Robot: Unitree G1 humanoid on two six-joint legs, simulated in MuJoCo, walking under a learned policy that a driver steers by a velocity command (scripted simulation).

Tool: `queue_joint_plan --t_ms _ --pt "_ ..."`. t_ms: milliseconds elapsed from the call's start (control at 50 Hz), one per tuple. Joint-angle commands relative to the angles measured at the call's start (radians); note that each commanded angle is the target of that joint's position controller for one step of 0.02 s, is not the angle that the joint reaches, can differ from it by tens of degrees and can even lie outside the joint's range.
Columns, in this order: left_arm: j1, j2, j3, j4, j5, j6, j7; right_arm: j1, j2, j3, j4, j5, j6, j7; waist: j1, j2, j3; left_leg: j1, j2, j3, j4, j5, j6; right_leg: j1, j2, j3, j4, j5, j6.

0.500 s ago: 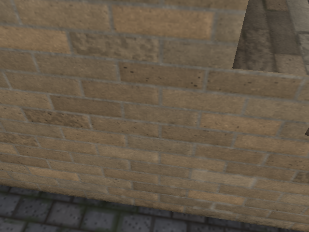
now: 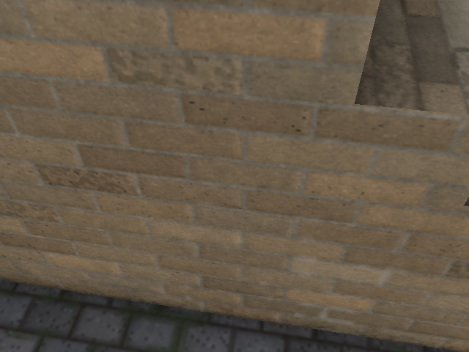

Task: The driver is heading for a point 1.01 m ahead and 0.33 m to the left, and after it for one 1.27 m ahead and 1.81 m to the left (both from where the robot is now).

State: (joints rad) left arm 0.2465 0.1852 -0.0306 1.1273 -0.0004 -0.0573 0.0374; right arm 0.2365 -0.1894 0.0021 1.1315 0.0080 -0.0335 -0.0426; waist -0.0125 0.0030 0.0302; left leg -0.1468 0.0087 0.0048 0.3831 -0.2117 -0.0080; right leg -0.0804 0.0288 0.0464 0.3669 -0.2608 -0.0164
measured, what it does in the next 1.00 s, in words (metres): stands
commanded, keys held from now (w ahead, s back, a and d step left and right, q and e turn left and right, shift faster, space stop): w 1.00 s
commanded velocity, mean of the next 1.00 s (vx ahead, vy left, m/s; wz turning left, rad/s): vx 0.00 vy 0.00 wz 0.00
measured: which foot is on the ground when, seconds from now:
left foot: down 0.00-1.00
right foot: down 0.00-1.00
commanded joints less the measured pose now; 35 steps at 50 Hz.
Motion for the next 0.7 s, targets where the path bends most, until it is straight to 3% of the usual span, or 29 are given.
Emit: queue_joint_plan --t_ms 20,700 --pt "0.045 0.09 0.014 -0.018 0.0 -0.006 0.002 0.041 -0.091 -0.014 -0.016 0.0 -0.006 -0.002 0.0 -0.004 0.022 0.02 0.095 -0.081 -0.045 0.17 0.023 -0.062 -0.112 0.082 -0.058 0.212 -0.019" --pt "0.065 0.078 0.018 -0.026 0.001 -0.009 0.001 0.048 -0.082 -0.016 -0.01 0.001 -0.006 -0.003 0.001 -0.005 0.028 0.016 0.093 -0.082 -0.047 0.164 0.022 -0.065 -0.113 0.077 -0.062 0.196 -0.017"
